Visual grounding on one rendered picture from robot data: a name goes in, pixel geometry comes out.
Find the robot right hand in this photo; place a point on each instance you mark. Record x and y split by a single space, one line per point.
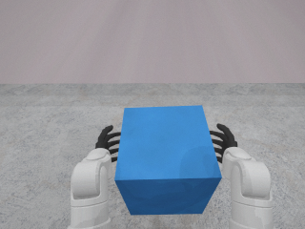
228 140

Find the left robot forearm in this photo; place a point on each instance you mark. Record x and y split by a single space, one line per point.
90 191

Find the carton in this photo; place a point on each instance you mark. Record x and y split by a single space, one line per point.
166 162

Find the right robot forearm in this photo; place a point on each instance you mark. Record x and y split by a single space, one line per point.
251 190

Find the robot left hand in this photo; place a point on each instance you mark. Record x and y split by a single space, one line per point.
102 141

